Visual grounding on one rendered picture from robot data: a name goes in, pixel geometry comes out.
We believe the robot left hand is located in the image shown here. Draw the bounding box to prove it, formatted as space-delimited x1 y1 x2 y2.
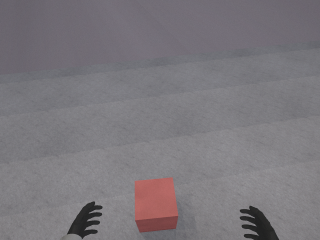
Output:
67 201 103 239

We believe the carton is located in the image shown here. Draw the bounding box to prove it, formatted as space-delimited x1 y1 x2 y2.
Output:
134 177 179 233

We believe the robot right hand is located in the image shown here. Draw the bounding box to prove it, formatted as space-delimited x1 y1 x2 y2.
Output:
240 205 279 240

